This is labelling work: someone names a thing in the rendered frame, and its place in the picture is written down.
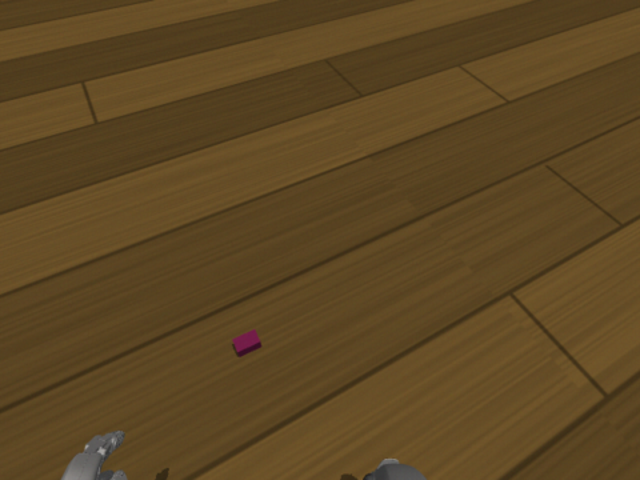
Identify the small box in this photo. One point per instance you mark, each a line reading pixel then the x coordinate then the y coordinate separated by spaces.
pixel 247 343

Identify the left robot hand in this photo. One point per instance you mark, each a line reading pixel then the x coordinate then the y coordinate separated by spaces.
pixel 87 465

